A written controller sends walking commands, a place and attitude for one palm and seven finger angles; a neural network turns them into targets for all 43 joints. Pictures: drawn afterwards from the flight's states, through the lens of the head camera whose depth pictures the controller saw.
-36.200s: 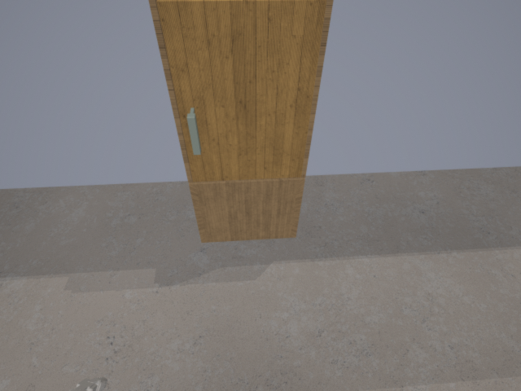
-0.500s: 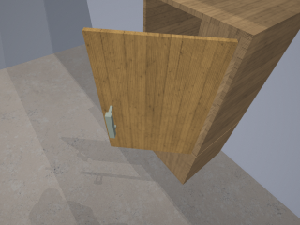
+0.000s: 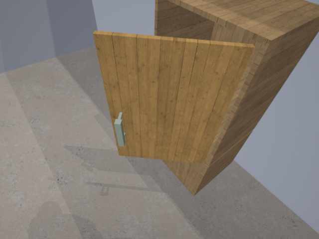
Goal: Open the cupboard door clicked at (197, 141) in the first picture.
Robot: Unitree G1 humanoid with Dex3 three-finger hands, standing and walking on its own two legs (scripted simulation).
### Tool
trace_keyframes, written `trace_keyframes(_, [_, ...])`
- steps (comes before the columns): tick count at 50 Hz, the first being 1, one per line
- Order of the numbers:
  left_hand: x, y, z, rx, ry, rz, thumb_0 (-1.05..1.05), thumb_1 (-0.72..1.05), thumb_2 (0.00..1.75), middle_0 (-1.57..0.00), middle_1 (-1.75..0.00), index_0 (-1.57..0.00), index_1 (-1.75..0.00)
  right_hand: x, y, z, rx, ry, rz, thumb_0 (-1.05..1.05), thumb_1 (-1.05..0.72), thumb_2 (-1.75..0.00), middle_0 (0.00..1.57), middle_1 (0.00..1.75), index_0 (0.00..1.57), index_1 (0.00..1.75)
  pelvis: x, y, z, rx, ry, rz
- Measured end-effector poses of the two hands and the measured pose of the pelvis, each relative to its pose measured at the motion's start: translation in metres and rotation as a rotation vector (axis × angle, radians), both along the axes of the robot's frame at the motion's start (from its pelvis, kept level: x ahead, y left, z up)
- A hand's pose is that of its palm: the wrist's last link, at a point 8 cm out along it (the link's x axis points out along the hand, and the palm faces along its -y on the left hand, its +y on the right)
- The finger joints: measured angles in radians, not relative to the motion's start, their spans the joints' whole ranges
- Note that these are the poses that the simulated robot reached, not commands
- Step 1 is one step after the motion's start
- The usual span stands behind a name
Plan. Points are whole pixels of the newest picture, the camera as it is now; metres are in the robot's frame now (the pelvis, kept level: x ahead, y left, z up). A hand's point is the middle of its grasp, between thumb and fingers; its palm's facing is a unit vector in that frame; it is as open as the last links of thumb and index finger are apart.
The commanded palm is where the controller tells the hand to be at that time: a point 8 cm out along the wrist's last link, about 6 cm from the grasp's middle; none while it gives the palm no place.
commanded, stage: look again from close up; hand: left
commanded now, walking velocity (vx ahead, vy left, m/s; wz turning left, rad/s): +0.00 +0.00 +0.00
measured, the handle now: (121, 129) +0.50 +0.18 -0.11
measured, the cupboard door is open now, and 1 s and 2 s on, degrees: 46 46 46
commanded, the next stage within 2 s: raise the hand with hooked fingers in 0.34 s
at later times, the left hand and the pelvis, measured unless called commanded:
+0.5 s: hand out of the picture +0.02 +0.20 -0.16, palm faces +0.12 -0.97 -0.22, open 7.4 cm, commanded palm +0.08 +0.25 -0.07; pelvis -0.02 +0.00 +0.00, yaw +1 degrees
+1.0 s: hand out of the picture +0.11 +0.21 -0.08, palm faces +0.14 -0.99 -0.07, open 9.4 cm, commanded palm +0.12 +0.26 -0.07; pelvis -0.06 -0.05 -0.11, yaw +4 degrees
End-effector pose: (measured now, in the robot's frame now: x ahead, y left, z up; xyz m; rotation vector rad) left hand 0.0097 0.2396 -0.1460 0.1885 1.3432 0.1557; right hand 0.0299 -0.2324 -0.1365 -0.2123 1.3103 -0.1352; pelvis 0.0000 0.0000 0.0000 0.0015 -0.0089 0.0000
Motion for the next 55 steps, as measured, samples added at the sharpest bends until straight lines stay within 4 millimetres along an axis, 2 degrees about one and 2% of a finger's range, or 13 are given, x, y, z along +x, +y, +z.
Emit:
trace_keyframes(14, [-0.025,0.002,0.0,-0.011,0.043,0.002,0.0,0.91,0.9,-0.2,-0.3,-0.2,-0.3,-0.013,-0.006,0.005,-0.018,0.015,0.005,0.01,-0.91,-0.9,0.2,0.3,0.2,0.3,-0.013,0.002,0.003,0.0,-0.006,0.001])
trace_keyframes(23, [-0.029,0.002,0.001,-0.004,0.046,-0.007,0.0,0.91,0.9,-0.2,-0.3,-0.2,-0.3,-0.014,-0.008,0.006,-0.021,0.008,0.003,0.01,-0.91,-0.9,0.2,0.3,0.2,0.3,-0.017,0.003,0.003,-0.003,-0.002,0.001])
trace_keyframes(25, [-0.001,0.006,0.02,0.003,-0.144,0.083,0.01,0.9,0.9,-0.2,-0.3,-0.2,-0.3,-0.007,-0.008,0.012,-0.025,-0.096,0.0,0.01,-0.91,-0.9,0.2,0.3,0.2,0.3,-0.021,0.002,0.002,0.002,0.002,0.011])
trace_keyframes(31, [0.115,0.007,0.124,0.049,-0.927,0.072,0.02,0.85,0.87,-0.2,-0.34,-0.2,-0.33,0.031,-0.012,0.018,-0.001,-0.425,0.053,0.01,-0.91,-0.9,0.2,0.3,0.2,0.3,-0.037,-0.007,-0.011,0.028,0.021,0.063])
trace_keyframes(34, [0.146,0.004,0.145,-0.004,-1.184,0.01,0.01,0.8,0.85,-0.21,-0.37,-0.2,-0.37,0.053,-0.021,0.018,0.0,-0.536,0.079,0.01,-0.91,-0.9,0.2,0.3,0.2,0.3,-0.048,-0.014,-0.026,0.012,0.086,0.058])
trace_keyframes(36, [0.15,-0.001,0.143,-0.057,-1.303,-0.061,0.01,0.77,0.84,-0.21,-0.39,-0.2,-0.39,0.067,-0.029,0.018,-0.007,-0.604,0.093,0.01,-0.91,-0.9,0.2,0.3,0.2,0.3,-0.054,-0.022,-0.04,0.013,0.134,0.042])
trace_keyframes(38, [0.143,-0.006,0.125,-0.111,-1.345,-0.145,0.0,0.73,0.82,-0.21,-0.42,-0.21,-0.42,0.079,-0.038,0.019,-0.018,-0.663,0.116,0.01,-0.9,-0.9,0.2,0.3,0.2,0.3,-0.06,-0.029,-0.055,0.01,0.168,0.036])
trace_keyframes(42, [0.106,-0.006,0.068,-0.191,-1.225,-0.187,0.0,0.64,0.78,-0.22,-0.47,-0.22,-0.47,0.1,-0.055,0.013,-0.06,-0.736,0.17,0.01,-0.9,-0.9,0.2,0.3,0.2,0.3,-0.067,-0.04,-0.084,0.0,0.226,0.038])
trace_keyframes(45, [0.078,0.004,0.045,-0.167,-1.176,-0.101,0.01,0.56,0.75,-0.23,-0.52,-0.23,-0.52,0.112,-0.061,0.004,-0.095,-0.747,0.204,0.01,-0.91,-0.9,0.2,0.3,0.2,0.3,-0.067,-0.045,-0.1,-0.017,0.248,0.047])
trace_keyframes(47, [0.07,0.012,0.05,-0.108,-1.228,-0.067,0.01,0.52,0.73,-0.23,-0.55,-0.23,-0.55,0.118,-0.06,-0.005,-0.109,-0.737,0.226,0.01,-0.91,-0.9,0.2,0.3,0.2,0.3,-0.066,-0.048,-0.107,-0.032,0.258,0.056])
trace_keyframes(50, [0.076,0.018,0.073,-0.035,-1.363,-0.091,0.02,0.44,0.7,-0.23,-0.59,-0.23,-0.59,0.122,-0.052,-0.021,-0.098,-0.71,0.25,0.01,-0.91,-0.9,0.2,0.3,0.2,0.3,-0.064,-0.049,-0.114,-0.054,0.268,0.068])
trace_keyframes(53, [0.099,0.016,0.087,-0.054,-1.421,-0.179,0.01,0.37,0.67,-0.24,-0.64,-0.23,-0.64,0.12,-0.04,-0.038,-0.061,-0.68,0.244,0.01,-0.91,-0.9,0.2,0.3,0.2,0.3,-0.063,-0.048,-0.118,-0.066,0.284,0.072])
trace_keyframes(55, [0.119,0.015,0.083,-0.11,-1.368,-0.236,0.01,0.33,0.65,-0.24,-0.67,-0.24,-0.67,0.115,-0.033,-0.047,-0.033,-0.657,0.217,0.02,-0.91,-0.9,0.2,0.3,0.2,0.3,-0.062,-0.046,-0.118,-0.066,0.297,0.068])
